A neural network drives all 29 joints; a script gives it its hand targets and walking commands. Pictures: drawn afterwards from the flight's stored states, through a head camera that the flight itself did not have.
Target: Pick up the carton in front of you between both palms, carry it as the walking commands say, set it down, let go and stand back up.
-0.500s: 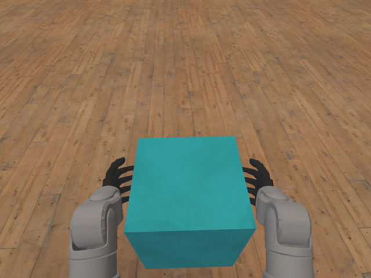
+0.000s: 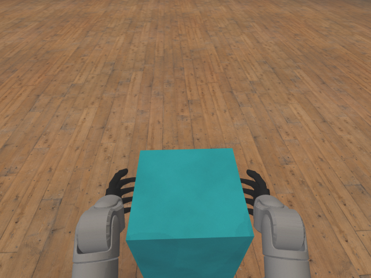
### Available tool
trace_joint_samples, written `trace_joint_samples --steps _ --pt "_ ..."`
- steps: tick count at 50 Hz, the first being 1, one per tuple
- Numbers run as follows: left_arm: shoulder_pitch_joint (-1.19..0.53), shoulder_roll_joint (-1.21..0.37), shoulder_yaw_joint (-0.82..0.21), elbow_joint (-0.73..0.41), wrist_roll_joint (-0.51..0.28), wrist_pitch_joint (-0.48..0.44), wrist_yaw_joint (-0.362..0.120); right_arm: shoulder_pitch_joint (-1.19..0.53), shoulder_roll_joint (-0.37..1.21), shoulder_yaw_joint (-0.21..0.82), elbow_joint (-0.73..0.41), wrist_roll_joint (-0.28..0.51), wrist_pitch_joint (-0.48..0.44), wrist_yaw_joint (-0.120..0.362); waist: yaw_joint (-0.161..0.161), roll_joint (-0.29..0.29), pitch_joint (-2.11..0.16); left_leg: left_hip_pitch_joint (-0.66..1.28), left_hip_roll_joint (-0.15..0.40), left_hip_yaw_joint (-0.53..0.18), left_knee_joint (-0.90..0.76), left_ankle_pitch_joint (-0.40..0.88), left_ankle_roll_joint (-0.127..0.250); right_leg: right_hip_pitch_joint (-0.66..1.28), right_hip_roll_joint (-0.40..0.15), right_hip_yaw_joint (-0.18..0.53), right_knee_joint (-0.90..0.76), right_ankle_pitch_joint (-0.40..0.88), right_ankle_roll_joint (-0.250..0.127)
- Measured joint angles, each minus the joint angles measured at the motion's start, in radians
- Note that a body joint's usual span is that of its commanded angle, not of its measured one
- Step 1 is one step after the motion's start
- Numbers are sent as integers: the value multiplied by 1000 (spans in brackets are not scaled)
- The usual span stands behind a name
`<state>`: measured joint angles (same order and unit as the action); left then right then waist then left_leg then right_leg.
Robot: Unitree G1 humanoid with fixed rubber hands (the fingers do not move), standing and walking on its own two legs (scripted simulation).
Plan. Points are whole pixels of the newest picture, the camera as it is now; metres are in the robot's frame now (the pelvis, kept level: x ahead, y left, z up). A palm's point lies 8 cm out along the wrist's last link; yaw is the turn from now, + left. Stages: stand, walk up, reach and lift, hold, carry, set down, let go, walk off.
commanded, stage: carry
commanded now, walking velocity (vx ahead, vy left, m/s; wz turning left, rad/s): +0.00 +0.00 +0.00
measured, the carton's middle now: (188, 216) +0.27 +0.00 -0.01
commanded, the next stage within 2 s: hold in 0.96 s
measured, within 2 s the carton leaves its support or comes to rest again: neither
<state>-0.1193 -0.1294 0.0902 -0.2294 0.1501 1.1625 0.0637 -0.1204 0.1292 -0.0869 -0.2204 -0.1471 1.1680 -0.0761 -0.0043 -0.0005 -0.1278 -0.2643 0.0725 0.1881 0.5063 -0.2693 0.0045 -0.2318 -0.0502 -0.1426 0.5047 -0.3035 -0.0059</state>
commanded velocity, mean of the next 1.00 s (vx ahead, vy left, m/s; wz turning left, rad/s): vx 0.00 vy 0.00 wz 0.00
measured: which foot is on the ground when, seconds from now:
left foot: down 0.00-1.00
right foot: down 0.00-1.00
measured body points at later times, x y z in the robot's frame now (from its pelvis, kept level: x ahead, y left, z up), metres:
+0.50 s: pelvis -0.03 +0.00 +0.00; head -0.05 +0.00 +0.45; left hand +0.27 +0.15 +0.03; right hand +0.27 -0.15 +0.02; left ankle +0.00 +0.11 -0.74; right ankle -0.02 -0.11 -0.74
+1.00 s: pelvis -0.03 +0.01 +0.00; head -0.04 +0.01 +0.45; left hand +0.26 +0.16 +0.03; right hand +0.26 -0.14 +0.03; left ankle +0.00 +0.11 -0.74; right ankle -0.03 -0.11 -0.74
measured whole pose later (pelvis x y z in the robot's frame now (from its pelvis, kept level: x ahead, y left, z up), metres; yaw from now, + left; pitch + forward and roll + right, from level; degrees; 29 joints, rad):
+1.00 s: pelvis -0.03 +0.01 +0.00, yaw +1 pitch +0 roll +0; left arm -0.18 -0.14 0.14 0.13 0.23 0.74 0.03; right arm -0.17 0.14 -0.14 0.14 -0.23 0.74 -0.04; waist 0.00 -0.01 -0.05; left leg -0.26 0.05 0.16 0.48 -0.21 0.04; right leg -0.23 -0.05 -0.11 0.48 -0.22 -0.01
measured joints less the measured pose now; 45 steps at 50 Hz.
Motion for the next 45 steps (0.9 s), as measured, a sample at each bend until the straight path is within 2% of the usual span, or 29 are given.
trace_joint_samples --steps 12,24,28,32,37,45 --pt "21 1 -5 116 33 -166 -18 19 -1 6 119 -34 -166 22 2 0 8 -22 -1 -1 -5 26 6 -22 0 -1 -3 25 -2" --pt "-63 -7 58 391 97 -400 -41 -64 8 -58 394 -98 -402 45 2 0 21 -41 -2 -2 -7 45 13 -41 -2 -3 -3 44 -2" --pt "-92 -12 83 437 105 -459 -42 -94 13 -83 441 -106 -462 46 2 -1 34 -49 -3 -2 -7 50 14 -49 -3 -3 -2 49 -3" --pt "-92 -12 82 415 95 -473 -40 -94 13 -81 419 -94 -476 41 3 -1 40 -54 -4 -2 -5 51 16 -55 -5 -3 1 49 -2" --pt "-69 -9 62 364 79 -442 -34 -70 9 -60 368 -78 -446 35 5 -1 35 -55 -5 -1 0 46 16 -57 -6 -1 7 44 0" --pt "-57 -7 55 366 79 -421 -34 -57 7 -53 369 -79 -425 35 4 0 28 -50 -6 0 4 40 17 -52 -8 0 11 39 2"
